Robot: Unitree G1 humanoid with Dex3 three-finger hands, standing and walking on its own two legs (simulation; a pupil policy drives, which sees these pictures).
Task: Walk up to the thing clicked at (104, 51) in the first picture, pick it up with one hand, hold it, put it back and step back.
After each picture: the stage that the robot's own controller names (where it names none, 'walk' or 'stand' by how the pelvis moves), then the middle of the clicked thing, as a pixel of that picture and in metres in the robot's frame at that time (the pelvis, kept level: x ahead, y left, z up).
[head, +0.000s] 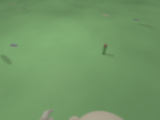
stand; (104, 49) +1.43 -0.27 -0.66
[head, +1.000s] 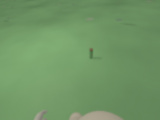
walk; (91, 53) +1.32 +0.10 -0.62
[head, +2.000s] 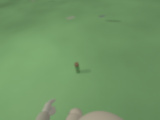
walk; (77, 68) +0.82 +0.27 -0.65
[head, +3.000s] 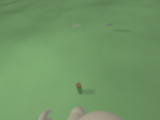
walk; (79, 88) +0.52 +0.23 -0.65
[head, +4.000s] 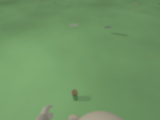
stand; (75, 95) +0.41 +0.19 -0.64
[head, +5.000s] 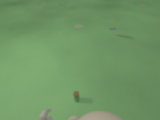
stand; (76, 97) +0.40 +0.17 -0.65
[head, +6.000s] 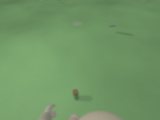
stand; (76, 95) +0.41 +0.19 -0.65
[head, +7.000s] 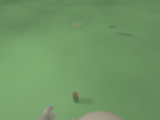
stand; (75, 98) +0.37 +0.18 -0.66
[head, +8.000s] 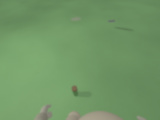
stand; (75, 91) +0.41 +0.20 -0.65
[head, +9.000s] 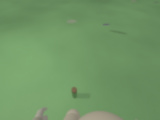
stand; (74, 93) +0.41 +0.17 -0.64
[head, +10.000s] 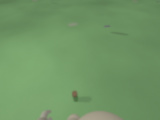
stand; (75, 96) +0.39 +0.18 -0.65
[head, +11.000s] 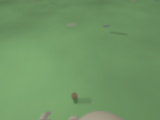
stand; (75, 98) +0.37 +0.19 -0.66
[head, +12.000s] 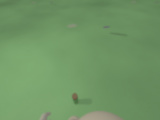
stand; (75, 99) +0.37 +0.19 -0.66
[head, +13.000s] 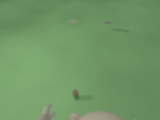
go down; (76, 95) +0.38 +0.18 -0.65
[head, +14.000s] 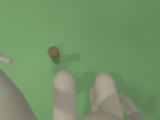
go down; (55, 56) +0.43 +0.26 -0.24
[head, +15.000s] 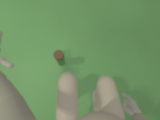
close in; (60, 59) +0.43 +0.25 -0.26
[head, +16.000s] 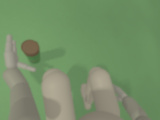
close in; (33, 54) +0.40 +0.30 -0.16
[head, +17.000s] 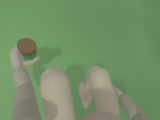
close; (29, 53) +0.40 +0.30 -0.16
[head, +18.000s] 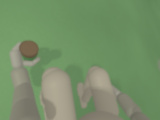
lift; (29, 54) +0.39 +0.30 -0.16
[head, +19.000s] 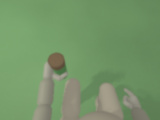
lift; (60, 68) +0.33 +0.21 +0.00
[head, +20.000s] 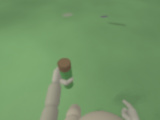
hold; (66, 75) +0.32 +0.17 +0.02
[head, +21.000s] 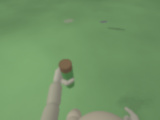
hold; (68, 75) +0.32 +0.17 +0.04
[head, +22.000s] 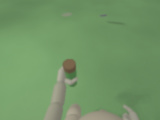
crouch; (71, 74) +0.33 +0.15 +0.01
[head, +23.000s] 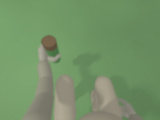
crouch; (53, 52) +0.45 +0.24 -0.07
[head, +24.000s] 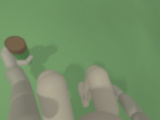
lower; (22, 53) +0.41 +0.32 -0.16
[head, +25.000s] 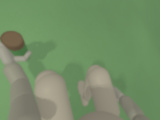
lower; (19, 49) +0.42 +0.33 -0.16
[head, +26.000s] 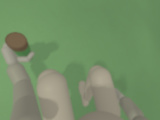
lower; (22, 50) +0.41 +0.33 -0.16
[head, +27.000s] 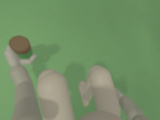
lower; (25, 52) +0.40 +0.32 -0.16
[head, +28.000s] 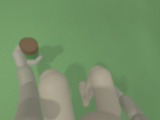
loosen; (31, 53) +0.40 +0.29 -0.17
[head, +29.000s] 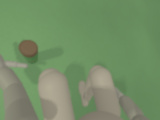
rise; (30, 54) +0.40 +0.29 -0.17
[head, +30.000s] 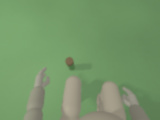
walk; (70, 64) +0.44 +0.22 -0.35
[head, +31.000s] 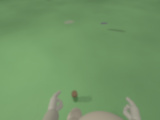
stand; (74, 96) +0.37 +0.17 -0.59
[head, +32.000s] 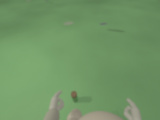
stand; (74, 97) +0.38 +0.18 -0.60
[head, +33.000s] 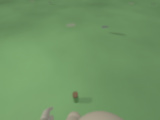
stand; (75, 97) +0.38 +0.17 -0.63
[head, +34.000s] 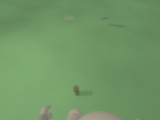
walk; (76, 91) +0.41 +0.17 -0.64
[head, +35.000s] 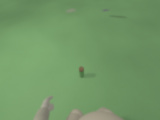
walk; (81, 72) +0.65 +0.14 -0.63
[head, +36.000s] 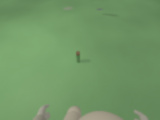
stand; (78, 57) +0.96 +0.24 -0.64
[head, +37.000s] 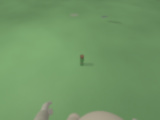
stand; (81, 60) +1.01 +0.17 -0.65
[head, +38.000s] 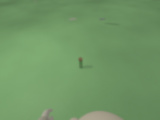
stand; (80, 63) +1.00 +0.20 -0.66
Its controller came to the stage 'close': yes
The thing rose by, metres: 0.68
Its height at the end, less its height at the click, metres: +0.00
